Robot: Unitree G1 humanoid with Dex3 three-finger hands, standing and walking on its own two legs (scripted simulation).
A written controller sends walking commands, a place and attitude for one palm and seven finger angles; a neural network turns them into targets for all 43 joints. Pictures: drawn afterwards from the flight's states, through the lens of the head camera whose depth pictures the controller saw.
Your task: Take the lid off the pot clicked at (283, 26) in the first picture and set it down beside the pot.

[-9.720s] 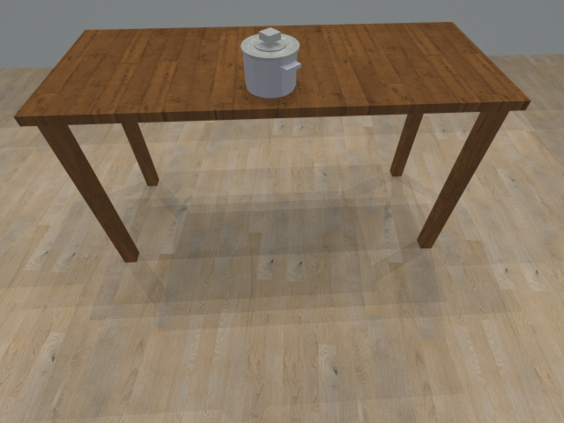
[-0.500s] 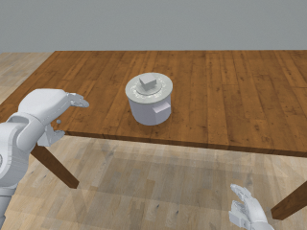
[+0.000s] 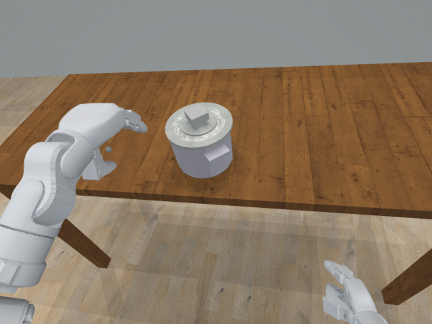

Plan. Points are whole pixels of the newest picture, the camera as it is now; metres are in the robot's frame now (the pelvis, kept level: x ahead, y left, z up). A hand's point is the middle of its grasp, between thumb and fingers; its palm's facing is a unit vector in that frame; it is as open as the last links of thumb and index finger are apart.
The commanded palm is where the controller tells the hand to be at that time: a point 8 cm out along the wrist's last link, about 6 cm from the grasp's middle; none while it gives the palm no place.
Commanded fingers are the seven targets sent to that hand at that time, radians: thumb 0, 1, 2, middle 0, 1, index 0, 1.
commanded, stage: move the open hand above the knob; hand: left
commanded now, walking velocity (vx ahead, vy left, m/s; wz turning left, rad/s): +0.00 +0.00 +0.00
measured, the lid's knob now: (196, 115) +0.52 +0.09 +0.11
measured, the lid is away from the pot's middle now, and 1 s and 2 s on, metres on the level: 0.00 0.00 0.00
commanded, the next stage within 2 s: lower the open fingers around the knob in 1.82 s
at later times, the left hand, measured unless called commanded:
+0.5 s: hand (152, 124) +0.41 +0.14 +0.18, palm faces -0.16 +0.01 -0.99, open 10.2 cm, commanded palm +0.40 +0.14 +0.25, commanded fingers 0.00 -0.35 1.52 -0.83 -0.08 -0.83 -0.08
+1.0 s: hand (183, 102) +0.47 +0.09 +0.18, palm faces -0.21 +0.00 -0.98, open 10.2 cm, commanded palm +0.46 +0.10 +0.25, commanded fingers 0.00 -0.35 1.52 -0.83 -0.08 -0.83 -0.08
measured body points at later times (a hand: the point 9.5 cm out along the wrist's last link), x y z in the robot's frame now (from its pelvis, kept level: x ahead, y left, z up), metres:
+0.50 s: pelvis +0.00 +0.00 +0.00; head +0.02 -0.06 +0.44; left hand +0.41 +0.14 +0.23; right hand +0.19 -0.23 -0.12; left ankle -0.02 +0.11 -0.74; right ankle +0.04 -0.12 -0.74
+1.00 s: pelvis +0.01 +0.00 +0.00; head +0.03 -0.05 +0.45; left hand +0.47 +0.09 +0.24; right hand +0.15 -0.24 -0.13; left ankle -0.02 +0.11 -0.74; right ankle +0.04 -0.12 -0.74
